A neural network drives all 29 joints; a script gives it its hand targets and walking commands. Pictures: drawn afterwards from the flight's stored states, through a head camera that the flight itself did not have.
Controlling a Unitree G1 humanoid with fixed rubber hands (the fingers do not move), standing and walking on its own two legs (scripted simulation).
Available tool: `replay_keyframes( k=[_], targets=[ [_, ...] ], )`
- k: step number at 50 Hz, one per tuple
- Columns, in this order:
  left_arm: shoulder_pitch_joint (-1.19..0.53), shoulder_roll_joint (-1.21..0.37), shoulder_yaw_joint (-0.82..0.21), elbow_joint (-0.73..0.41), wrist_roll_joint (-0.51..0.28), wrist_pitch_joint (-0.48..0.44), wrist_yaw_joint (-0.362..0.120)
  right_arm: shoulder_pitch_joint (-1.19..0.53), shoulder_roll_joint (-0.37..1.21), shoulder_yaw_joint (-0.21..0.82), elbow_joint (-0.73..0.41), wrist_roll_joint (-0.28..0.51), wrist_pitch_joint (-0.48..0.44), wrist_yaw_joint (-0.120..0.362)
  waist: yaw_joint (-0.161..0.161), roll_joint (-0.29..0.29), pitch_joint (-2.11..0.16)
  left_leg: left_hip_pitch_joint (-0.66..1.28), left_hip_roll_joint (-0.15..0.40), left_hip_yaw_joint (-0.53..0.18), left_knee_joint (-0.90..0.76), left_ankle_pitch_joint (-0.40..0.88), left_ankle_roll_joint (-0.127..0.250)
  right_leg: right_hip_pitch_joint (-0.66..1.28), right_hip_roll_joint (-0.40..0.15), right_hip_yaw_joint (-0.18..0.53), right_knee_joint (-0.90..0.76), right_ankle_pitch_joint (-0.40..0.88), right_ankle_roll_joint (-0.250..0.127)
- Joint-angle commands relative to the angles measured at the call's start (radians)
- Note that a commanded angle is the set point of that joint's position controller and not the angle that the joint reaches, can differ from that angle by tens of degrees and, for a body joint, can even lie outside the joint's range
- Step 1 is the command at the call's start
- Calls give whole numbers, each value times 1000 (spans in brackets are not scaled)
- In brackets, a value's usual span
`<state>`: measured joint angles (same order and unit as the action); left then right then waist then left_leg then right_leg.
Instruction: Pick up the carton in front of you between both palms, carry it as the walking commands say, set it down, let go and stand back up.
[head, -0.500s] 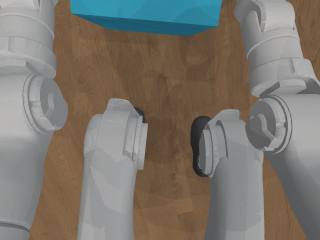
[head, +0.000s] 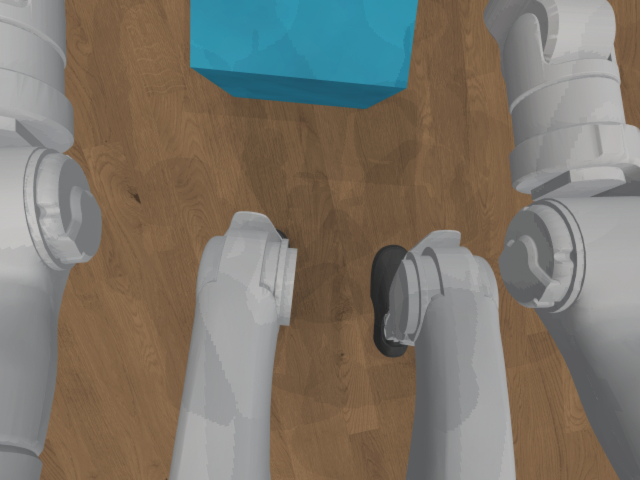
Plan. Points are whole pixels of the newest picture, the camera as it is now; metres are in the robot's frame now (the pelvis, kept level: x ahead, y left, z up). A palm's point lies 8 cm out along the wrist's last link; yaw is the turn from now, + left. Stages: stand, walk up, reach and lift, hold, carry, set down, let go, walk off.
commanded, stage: set down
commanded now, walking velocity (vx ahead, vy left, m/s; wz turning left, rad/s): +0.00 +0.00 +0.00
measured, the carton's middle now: (306, 7) +0.56 +0.09 -0.30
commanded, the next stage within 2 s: let go in 0.72 s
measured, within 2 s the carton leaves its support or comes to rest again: neither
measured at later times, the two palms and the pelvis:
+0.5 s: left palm out of the picture +0.56 +0.30 +0.03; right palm out of the picture +0.58 -0.09 +0.03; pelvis +0.02 +0.01 +0.13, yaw +1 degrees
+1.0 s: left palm out of the picture +0.51 +0.30 +0.14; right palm out of the picture +0.53 -0.11 +0.14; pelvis +0.06 +0.01 +0.26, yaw +3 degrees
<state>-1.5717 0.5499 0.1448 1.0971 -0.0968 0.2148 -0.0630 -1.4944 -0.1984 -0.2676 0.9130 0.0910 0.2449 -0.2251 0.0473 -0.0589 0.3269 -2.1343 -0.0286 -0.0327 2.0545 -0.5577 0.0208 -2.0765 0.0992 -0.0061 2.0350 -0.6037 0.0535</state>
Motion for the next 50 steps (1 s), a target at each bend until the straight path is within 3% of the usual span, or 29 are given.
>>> replay_keyframes(
  k=[1,7,17,37,44,50],
  targets=[
    [-244,95,44,-81,44,-16,-14,-197,-80,-66,-62,-59,-17,18,6,136,-1135,722,-1,34,-258,335,-32,339,31,-102,-207,182,-15],
    [-231,98,83,-117,77,-16,-22,-203,-77,-82,-116,-85,-19,31,17,132,-1231,801,-11,41,-356,375,-36,398,35,-101,-309,201,-9],
    [-184,128,105,-245,65,27,-27,-137,-83,-30,-249,-46,23,25,19,152,-1495,1112,-26,50,-512,602,-38,530,36,-105,-489,320,1],
    [-21,49,215,-168,175,-33,-76,69,11,-76,-268,-143,-9,70,-1,117,-1310,1293,-25,26,-938,670,-33,807,6,-52,-933,431,20],
    [228,-4,223,-264,255,-34,-62,316,20,-46,-331,-214,-17,96,0,121,-1394,1533,-22,13,-1045,815,-33,932,5,-49,-1055,513,19],
    [513,-73,173,-451,212,-78,-40,580,13,33,-447,-198,-70,125,0,118,-1356,1720,-9,-18,-1136,951,-27,1013,-11,-26,-1163,586,8]
  ],
)
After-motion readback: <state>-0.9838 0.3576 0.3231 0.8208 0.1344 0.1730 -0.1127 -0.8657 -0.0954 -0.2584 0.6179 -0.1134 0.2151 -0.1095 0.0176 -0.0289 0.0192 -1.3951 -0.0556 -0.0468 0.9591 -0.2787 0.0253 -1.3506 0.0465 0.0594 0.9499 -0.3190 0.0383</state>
